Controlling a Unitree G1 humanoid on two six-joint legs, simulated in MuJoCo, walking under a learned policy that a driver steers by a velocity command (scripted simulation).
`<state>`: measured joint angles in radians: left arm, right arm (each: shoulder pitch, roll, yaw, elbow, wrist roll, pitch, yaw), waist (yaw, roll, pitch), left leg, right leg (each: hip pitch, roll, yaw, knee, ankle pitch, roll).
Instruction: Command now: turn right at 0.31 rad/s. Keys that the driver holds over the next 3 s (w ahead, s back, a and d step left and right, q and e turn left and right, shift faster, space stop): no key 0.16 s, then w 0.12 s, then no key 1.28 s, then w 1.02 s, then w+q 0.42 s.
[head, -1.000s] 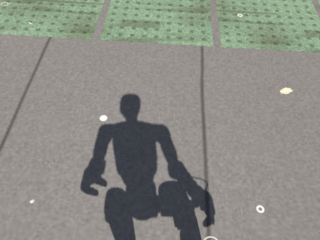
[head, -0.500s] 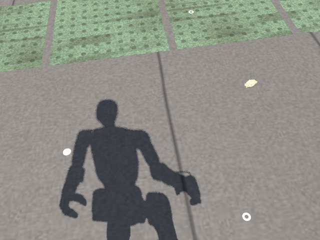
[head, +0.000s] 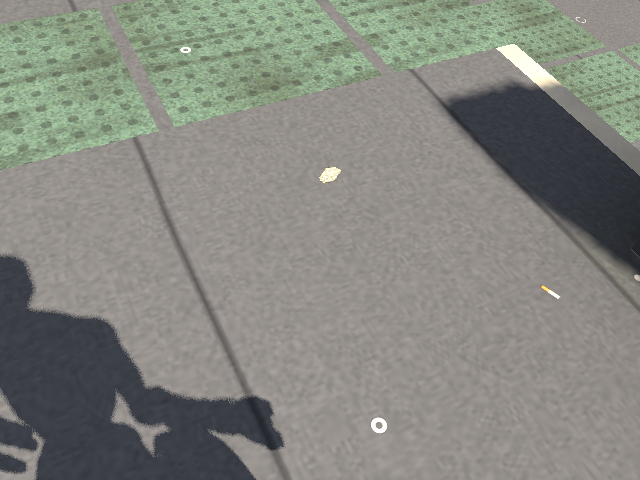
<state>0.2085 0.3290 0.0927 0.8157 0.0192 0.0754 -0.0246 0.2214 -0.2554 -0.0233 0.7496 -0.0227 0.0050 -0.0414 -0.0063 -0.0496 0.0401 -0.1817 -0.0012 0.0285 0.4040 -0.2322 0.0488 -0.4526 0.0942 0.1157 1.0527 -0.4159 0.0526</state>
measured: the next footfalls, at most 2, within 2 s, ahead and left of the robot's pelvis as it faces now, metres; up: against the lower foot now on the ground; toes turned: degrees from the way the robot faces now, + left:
right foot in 0.20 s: +0.03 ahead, -0.12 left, +0.00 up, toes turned +0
left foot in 0.54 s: +0.12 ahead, +0.09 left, +0.00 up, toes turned -1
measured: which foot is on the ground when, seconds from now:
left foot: down 0.00-0.20, up 0.22-0.52, down 0.54-1.00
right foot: up 0.00-0.18, down 0.20-1.00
